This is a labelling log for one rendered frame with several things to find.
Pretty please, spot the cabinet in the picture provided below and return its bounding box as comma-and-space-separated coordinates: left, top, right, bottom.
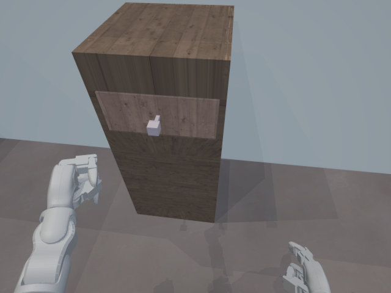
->
71, 2, 234, 223

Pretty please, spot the robot left hand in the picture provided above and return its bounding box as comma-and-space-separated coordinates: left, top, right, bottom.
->
47, 154, 102, 211

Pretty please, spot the robot left forearm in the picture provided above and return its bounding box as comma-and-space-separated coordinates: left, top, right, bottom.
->
14, 207, 78, 293

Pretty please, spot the handle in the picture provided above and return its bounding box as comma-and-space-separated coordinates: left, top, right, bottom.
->
147, 115, 161, 136

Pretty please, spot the drawer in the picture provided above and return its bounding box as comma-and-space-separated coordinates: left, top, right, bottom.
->
95, 91, 220, 139

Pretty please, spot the robot right hand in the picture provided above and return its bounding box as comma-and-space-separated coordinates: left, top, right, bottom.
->
283, 242, 331, 293

